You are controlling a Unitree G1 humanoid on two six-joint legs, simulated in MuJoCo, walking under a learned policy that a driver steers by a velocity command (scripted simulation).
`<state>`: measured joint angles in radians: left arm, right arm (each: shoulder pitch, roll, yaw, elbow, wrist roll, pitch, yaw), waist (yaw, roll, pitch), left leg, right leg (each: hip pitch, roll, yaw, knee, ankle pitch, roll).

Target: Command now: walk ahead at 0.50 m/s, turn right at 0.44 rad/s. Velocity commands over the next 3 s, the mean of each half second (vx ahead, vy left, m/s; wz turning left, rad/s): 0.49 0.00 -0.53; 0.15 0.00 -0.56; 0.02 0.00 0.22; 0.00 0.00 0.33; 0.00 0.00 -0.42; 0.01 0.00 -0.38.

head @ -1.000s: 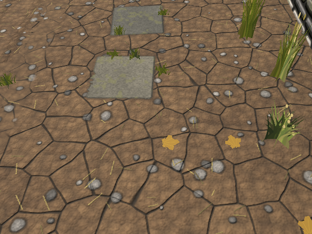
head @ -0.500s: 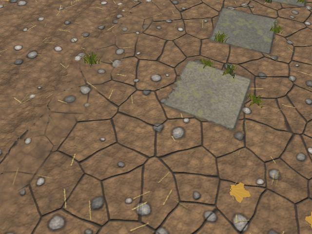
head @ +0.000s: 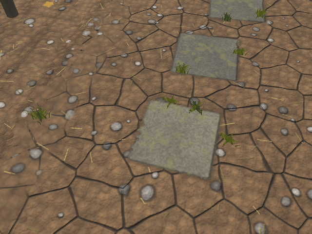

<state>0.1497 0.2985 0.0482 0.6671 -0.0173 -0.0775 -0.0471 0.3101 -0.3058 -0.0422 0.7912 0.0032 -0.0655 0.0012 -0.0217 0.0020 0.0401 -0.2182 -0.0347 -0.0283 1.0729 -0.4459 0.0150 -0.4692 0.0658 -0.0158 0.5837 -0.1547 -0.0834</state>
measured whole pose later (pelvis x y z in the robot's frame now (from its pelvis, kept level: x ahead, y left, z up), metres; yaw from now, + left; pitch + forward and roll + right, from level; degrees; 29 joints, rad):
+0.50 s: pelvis +0.29 +0.03 +0.01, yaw -17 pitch +2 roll +1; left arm 0.35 0.31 0.06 0.71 -0.02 -0.02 0.02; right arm 0.12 -0.27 -0.04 0.68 -0.01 -0.10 0.01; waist 0.03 -0.04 0.01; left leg -0.38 -0.03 -0.01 0.52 -0.17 0.01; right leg -0.35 0.07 0.13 1.12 -0.48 0.00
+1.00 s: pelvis +0.41 -0.04 +0.01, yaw -34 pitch +2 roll +1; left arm 0.15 0.30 0.06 0.56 0.00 0.02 -0.01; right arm 0.11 -0.33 -0.06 0.78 0.00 -0.01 -0.01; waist 0.00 0.02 0.08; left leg -0.48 0.02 0.00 1.12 -0.51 -0.06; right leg -0.41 0.05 0.03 0.50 -0.13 -0.05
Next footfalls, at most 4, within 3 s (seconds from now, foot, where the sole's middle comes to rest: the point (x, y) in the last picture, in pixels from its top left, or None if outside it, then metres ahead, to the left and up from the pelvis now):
0.40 left None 0.42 0.11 -0.76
0.86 right None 0.43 -0.16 -0.76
1.18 left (151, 209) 0.55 0.04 -0.76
1.74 left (140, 217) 0.52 0.09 -0.76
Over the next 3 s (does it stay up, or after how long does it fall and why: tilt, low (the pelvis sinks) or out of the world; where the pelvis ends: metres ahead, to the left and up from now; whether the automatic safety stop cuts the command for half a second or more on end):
stays up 0.47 0.01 0.02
